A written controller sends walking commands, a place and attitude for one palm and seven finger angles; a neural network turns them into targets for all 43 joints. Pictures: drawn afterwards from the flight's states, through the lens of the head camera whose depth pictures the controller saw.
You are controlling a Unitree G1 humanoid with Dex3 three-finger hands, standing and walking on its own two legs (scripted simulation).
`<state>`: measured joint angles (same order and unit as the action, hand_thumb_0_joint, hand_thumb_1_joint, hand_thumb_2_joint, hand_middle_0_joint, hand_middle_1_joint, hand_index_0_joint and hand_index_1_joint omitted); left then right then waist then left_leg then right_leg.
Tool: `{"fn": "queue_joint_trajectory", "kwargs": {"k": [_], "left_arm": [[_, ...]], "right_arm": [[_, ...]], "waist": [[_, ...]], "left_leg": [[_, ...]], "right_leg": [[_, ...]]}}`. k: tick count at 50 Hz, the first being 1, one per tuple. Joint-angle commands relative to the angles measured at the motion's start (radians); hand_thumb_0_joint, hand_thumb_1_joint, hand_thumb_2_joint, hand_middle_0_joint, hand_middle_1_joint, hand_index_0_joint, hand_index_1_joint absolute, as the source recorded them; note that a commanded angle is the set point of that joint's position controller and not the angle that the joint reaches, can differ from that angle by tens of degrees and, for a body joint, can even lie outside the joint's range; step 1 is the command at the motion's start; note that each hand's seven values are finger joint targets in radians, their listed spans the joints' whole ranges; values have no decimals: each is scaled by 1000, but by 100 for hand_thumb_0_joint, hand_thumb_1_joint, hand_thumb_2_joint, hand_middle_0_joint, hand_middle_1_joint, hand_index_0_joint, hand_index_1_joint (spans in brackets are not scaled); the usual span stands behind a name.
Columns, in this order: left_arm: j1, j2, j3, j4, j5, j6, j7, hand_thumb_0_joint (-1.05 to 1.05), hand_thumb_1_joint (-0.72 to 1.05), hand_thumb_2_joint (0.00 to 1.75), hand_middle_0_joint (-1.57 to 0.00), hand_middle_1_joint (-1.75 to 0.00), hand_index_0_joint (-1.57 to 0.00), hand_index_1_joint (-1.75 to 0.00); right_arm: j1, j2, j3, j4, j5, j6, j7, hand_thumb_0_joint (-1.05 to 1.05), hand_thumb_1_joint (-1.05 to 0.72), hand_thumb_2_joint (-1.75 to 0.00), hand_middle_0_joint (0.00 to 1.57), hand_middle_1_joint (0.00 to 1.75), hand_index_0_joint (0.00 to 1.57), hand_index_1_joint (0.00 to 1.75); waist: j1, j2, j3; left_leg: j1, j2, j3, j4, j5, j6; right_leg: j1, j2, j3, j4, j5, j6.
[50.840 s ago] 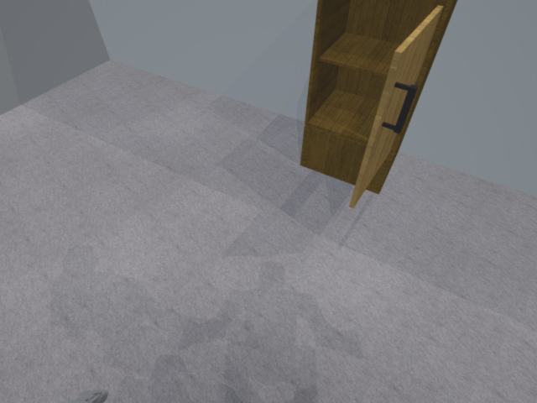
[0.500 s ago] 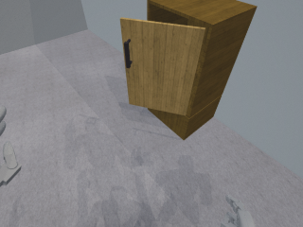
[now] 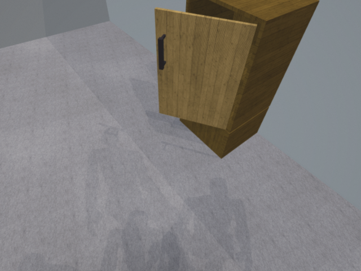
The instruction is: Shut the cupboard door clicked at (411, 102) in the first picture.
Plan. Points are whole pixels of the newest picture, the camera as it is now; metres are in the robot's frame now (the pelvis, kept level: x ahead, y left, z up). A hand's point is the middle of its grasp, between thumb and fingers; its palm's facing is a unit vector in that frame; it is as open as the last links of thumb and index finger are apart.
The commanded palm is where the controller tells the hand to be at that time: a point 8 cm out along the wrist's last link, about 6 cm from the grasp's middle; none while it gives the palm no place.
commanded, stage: let the arm hang, fingers relaxed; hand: left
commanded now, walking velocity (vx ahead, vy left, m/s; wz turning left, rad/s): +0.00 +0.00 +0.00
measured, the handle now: (162, 52) +1.00 +0.14 -0.05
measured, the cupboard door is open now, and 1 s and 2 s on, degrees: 34 34 34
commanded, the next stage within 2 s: look to check the result in 0.64 s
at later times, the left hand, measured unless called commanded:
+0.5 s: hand out of the picture -0.01 +0.16 -0.18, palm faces +0.02 -0.99 -0.14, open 7.4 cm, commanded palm none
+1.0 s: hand out of the picture -0.01 +0.18 -0.17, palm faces +0.01 -0.98 -0.20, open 7.4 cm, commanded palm none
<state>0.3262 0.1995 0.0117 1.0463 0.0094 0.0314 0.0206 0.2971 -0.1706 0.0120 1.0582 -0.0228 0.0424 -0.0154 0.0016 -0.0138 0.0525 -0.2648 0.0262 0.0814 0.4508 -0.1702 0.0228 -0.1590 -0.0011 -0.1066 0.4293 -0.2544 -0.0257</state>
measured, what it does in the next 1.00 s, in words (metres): stands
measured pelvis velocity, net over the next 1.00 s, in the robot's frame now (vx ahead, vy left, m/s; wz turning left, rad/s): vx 0.01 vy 0.01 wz -0.03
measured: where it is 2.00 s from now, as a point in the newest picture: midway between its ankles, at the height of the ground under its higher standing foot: outside the picture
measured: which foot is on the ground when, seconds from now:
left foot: down 0.00-1.00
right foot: down 0.00-1.00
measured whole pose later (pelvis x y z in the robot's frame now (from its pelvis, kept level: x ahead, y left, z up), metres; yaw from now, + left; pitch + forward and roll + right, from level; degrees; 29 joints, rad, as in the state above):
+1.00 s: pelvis +0.01 +0.01 +0.00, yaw -2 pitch -2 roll +0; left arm 0.32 0.15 0.01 1.15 0.01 0.00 0.03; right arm 0.30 -0.15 -0.01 1.14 -0.01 0.00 -0.03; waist 0.00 0.00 0.04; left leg -0.19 0.00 0.12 0.38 -0.16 0.04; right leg -0.11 -0.02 -0.07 0.39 -0.25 0.00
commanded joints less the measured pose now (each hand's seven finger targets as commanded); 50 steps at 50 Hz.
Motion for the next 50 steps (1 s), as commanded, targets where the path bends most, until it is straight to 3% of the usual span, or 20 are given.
{"fn": "queue_joint_trajectory", "kwargs": {"k": [1, 7, 15, 22, 50], "left_arm": [[37, 76, 11, 12, 1, -36, 5, 0, 90, 90, -20, -30, -20, -30], [80, 43, 7, 73, 1, -35, 12, 0, 90, 90, -20, -30, -20, -30], [110, 12, 8, 90, 5, -32, 19, 0, 90, 90, -20, -30, -20, -30], [113, -6, 11, 88, 6, -37, 21, 0, 90, 90, -20, -30, -20, -30], [61, 55, 13, 80, 5, -46, 16, 0, 90, 90, -20, -30, -20, -30]], "right_arm": [[40, -97, -26, -14, 7, -32, -13, 0, -90, -90, 20, 30, 20, 30], [81, -71, -25, 34, 9, -34, -20, 0, -90, -90, 20, 30, 20, 30], [108, -40, -26, 59, 7, -35, -22, 0, -90, -90, 20, 30, 20, 30], [107, -29, -29, 58, 7, -43, -24, 0, -90, -90, 20, 30, 20, 30], [52, -88, -33, 53, 11, -50, -22, 0, -90, -90, 20, 30, 20, 30]], "waist": [[-13, 39, -7], [-11, -7, 35], [-10, 15, 70], [-10, 19, 62], [-12, 14, 37]], "left_leg": [[55, 85, -112, -121, -71, 5], [60, 84, -110, -141, -80, 11], [30, 84, -113, -173, -131, 14], [42, 82, -106, -172, -94, 14], [118, 90, -96, -154, 29, 13]], "right_leg": [[-67, -106, 141, -139, -26, -28], [-90, -101, 134, -139, -45, -21], [-103, -90, 127, -119, -47, -14], [-98, -91, 128, -110, -1, -11], [-61, -107, 137, -139, 58, -12]]}}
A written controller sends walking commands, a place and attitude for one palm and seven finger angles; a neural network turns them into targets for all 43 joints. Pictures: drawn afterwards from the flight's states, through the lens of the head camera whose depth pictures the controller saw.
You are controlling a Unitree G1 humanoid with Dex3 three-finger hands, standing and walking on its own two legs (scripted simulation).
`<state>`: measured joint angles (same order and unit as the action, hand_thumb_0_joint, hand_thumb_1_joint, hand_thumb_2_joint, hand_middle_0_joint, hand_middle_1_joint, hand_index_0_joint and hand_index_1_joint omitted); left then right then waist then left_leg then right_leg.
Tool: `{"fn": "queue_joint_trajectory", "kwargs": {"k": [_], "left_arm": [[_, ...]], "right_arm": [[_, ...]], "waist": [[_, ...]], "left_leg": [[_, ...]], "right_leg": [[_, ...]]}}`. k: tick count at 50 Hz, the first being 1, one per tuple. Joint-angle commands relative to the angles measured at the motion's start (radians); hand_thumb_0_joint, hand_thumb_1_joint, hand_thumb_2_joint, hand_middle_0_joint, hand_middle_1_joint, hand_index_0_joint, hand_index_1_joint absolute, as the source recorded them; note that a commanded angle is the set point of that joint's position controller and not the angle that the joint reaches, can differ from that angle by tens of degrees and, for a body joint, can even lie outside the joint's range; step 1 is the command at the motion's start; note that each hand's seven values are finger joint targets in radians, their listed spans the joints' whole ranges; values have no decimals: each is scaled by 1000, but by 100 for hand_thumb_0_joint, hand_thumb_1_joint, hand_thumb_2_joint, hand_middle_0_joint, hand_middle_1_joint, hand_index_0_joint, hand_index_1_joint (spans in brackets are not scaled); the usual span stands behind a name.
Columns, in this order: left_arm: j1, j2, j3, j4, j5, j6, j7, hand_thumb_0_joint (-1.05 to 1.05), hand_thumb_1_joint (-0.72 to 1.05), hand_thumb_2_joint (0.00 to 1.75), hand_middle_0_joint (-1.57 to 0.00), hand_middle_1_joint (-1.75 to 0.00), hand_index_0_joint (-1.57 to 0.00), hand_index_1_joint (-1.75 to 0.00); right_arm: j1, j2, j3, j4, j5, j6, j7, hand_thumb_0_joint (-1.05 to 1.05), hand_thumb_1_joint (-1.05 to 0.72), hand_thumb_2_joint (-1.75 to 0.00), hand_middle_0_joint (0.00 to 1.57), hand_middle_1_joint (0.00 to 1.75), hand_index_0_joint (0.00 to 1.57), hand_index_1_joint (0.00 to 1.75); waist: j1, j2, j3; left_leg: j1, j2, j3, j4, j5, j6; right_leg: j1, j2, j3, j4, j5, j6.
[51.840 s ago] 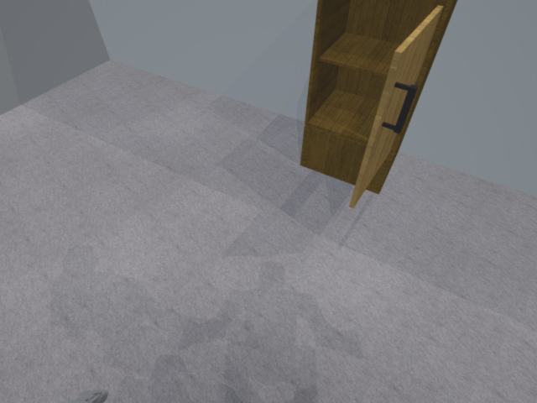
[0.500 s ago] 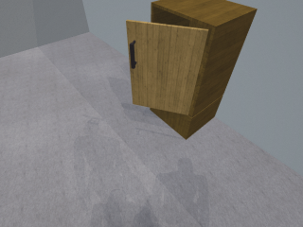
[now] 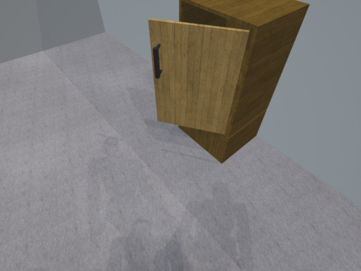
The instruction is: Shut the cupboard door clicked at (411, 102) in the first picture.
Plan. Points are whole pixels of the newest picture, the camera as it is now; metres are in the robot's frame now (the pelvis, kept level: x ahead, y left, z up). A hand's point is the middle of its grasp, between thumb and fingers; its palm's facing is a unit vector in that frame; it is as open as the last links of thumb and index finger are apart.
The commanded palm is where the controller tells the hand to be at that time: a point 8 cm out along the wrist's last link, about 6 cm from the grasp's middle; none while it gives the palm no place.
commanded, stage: look to check the result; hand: left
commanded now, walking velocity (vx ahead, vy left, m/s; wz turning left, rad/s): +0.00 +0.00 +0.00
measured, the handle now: (158, 61) +0.98 +0.16 -0.05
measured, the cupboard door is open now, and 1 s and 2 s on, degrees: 34 34 34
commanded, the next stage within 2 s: walk to a spot facing it in 0.18 s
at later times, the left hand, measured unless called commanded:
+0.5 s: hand out of the picture +0.02 +0.18 -0.18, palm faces +0.09 -0.97 -0.22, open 7.4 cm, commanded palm none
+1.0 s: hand out of the picture +0.09 +0.25 -0.15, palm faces +0.33 -0.91 -0.24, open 7.4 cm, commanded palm none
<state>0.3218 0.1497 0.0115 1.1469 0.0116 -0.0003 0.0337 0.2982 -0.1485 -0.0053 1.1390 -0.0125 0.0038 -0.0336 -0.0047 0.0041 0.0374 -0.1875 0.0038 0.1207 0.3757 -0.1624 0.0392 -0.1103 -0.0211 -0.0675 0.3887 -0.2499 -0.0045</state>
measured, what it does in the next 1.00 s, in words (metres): lifts its right foot, turning left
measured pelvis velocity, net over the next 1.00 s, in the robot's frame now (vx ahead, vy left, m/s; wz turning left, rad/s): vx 0.05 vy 0.01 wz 0.37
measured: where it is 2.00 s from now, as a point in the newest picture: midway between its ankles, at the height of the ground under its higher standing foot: outside the picture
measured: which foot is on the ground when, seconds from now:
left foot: down 0.00-1.00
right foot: down 0.00-0.66, up 0.68-1.00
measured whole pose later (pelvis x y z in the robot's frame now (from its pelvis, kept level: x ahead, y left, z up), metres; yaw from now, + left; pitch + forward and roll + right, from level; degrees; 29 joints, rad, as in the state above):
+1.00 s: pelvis +0.05 +0.01 +0.00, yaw +21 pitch +3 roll -1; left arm 0.13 0.23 0.08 0.88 0.03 0.02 -0.02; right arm 0.32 -0.21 -0.05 0.98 -0.03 0.00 -0.01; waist -0.05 0.02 0.05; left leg -0.27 -0.06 -0.11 0.42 -0.20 0.06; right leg -0.46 -0.05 0.00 0.80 -0.35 0.06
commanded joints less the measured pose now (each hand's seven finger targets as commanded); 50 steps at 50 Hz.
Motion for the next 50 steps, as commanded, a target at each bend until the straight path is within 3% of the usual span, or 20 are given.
{"fn": "queue_joint_trajectory", "kwargs": {"k": [1, 13, 19, 21, 23, 24, 26, 28, 29, 31, 32, 33, 34, 35, 36, 38, 40, 45, 48, 50], "left_arm": [[60, 110, 15, -20, 2, -15, 3, 0, 90, 90, -20, -30, -20, -30], [19, 151, 20, -27, 4, -19, -1, 0, 90, 90, -20, -30, -20, -30], [29, 132, 28, -44, 2, -3, 6, 0, 90, 90, -20, -30, -20, -30], [24, 155, 44, -68, 4, 4, 7, 0, 90, 90, -20, -30, -20, -30], [20, 183, 61, -95, 7, 8, 8, 0, 90, 90, -20, -30, -20, -30], [5, 194, 70, -113, 8, 11, 9, 0, 90, 90, -20, -30, -20, -30], [-16, 203, 80, -150, 14, 13, 9, 0, 90, 90, -20, -30, -20, -30], [-58, 214, 90, -183, 26, 12, 13, 0, 90, 90, -20, -30, -20, -30], [-85, 228, 96, -196, 27, 9, 11, 0, 90, 90, -20, -30, -20, -30], [-80, 228, 101, -213, 13, 11, 1, 0, 90, 90, -20, -30, -20, -30], [-58, 190, 97, -233, 4, 19, -8, 0, 90, 90, -20, -30, -20, -30], [-106, 157, 82, -276, 6, 22, -14, 0, 90, 90, -20, -30, -20, -30], [-179, 166, 82, -301, 19, 35, -12, 0, 90, 90, -20, -30, -20, -30], [-208, 157, 84, -310, 20, 29, -18, 0, 90, 90, -20, -30, -20, -30], [-199, 157, 86, -307, 20, 18, -25, 0, 90, 90, -20, -30, -20, -30], [-166, 161, 87, -293, 21, 2, -39, 0, 90, 90, -20, -30, -20, -30], [-154, 151, 85, -293, 20, -2, -44, 0, 90, 90, -20, -30, -20, -30], [-208, 148, 79, -338, 21, -3, -51, 0, 90, 90, -20, -30, -20, -30], [-222, 152, 76, -358, 20, -9, -55, 0, 90, 90, -20, -30, -20, -30], [-188, 152, 77, -352, 19, -9, -55, 0, 90, 90, -20, -30, -20, -30]], "right_arm": [[49, -114, -15, -28, 1, -12, -4, 0, -90, -90, 20, 30, 20, 30], [-4, -158, -19, -36, 2, -15, -2, 0, -90, -90, 20, 30, 20, 30], [2, -117, -15, -49, -1, 0, 4, 0, -90, -90, 20, 30, 20, 30], [-12, -127, -25, -70, -2, 8, 8, 0, -90, -90, 20, 30, 20, 30], [-21, -123, -33, -96, -1, 16, 13, 0, -90, -90, 20, 30, 20, 30], [-26, -118, -39, -106, -3, 22, 16, 0, -90, -90, 20, 30, 20, 30], [-64, -111, -52, -145, -8, 35, 19, 0, -90, -90, 20, 30, 20, 30], [-78, -114, -62, -182, -3, 38, 26, 0, -90, -90, 20, 30, 20, 30], [-67, -107, -61, -189, 0, 36, 31, 0, -90, -90, 20, 30, 20, 30], [9, -119, -59, -187, -9, 26, 36, 0, -90, -90, 20, 30, 20, 30], [68, -192, -71, -186, -21, 18, 35, 0, -90, -90, 20, 30, 20, 30], [135, -279, -93, -176, -31, 16, 27, 0, -90, -90, 20, 30, 20, 30], [175, -287, -94, -165, -31, 17, 18, 0, -90, -90, 20, 30, 20, 30], [140, -276, -91, -185, -30, 11, 14, 0, -90, -90, 20, 30, 20, 30], [82, -257, -83, -205, -29, 2, 11, 0, -90, -90, 20, 30, 20, 30], [45, -232, -74, -222, -23, -20, 6, 0, -90, -90, 20, 30, 20, 30], [50, -234, -77, -222, -20, -28, 5, 0, -90, -90, 20, 30, 20, 30], [64, -249, -86, -216, -19, -26, 12, 0, -90, -90, 20, 30, 20, 30], [50, -259, -94, -218, -20, -21, 17, 0, -90, -90, 20, 30, 20, 30], [23, -263, -100, -224, -21, -17, 20, 0, -90, -90, 20, 30, 20, 30]], "waist": [[-7, -7, 48], [-3, -7, 37], [1, -15, 27], [6, -34, 19], [9, -85, 11], [9, -119, 18], [17, -165, 46], [5, -147, 65], [-10, -134, 58], [-39, -53, -9], [-58, 184, -23], [-90, 359, -12], [-115, 266, -22], [-89, 186, 6], [-61, 134, 27], [-34, 71, -17], [-33, 62, -49], [-45, 116, -24], [-42, 139, -28], [-23, 146, -36]], "left_leg": [[40, 113, -135, -80, 23, -3], [59, 117, -139, -80, 66, -5], [-1, 103, -145, -8, 139, -12], [-50, 86, -138, 53, 141, -16], [-109, 51, -114, 154, 111, -28], [-139, 39, -94, 230, 51, -36], [-218, 28, -78, 444, -232, -50], [-250, 60, -89, 515, -345, -54], [-236, 77, -96, 430, -328, -56], [-53, 53, -59, 192, -80, -40], [33, 165, -303, 49, 66, 35], [76, 353, -635, -95, -16, 153], [30, 354, -705, -169, -284, 155], [-21, 333, -709, -188, -423, 141], [-60, 302, -658, -188, -433, 131], [-23, 246, -567, -164, -319, 128], [26, 217, -519, -147, -251, 137], [17, 186, -525, -161, -304, 152], [-13, 162, -536, -138, -324, 148], [-67, 142, -532, -110, -312, 136]], "right_leg": [[-104, -86, 99, -98, 57, -33], [-80, -90, 102, -114, 87, -35], [-53, -118, 60, -44, 129, -26], [-43, -148, 54, -16, 156, -40], [-33, -207, 73, -20, 176, -79], [-40, -254, 87, -32, 169, -110], [-62, -343, 111, -55, 266, -181], [-82, -395, 84, -18, 371, -201], [-60, -387, 37, 44, 429, -178], [-111, -309, -57, 199, 311, -76], [-262, -177, -126, 391, 13, 10], [-439, -51, -93, 616, -410, 48], [-484, -52, 42, 726, -376, 26], [-519, -64, 83, 766, -286, 22], [-522, -74, 102, 777, -197, 25], [-505, -70, 100, 742, -109, 39], [-500, -58, 87, 675, -91, 50], [-484, -38, 67, 510, -82, 64], [-400, -10, 50, 362, -100, 65], [-287, 21, 31, 274, -84, 61]]}}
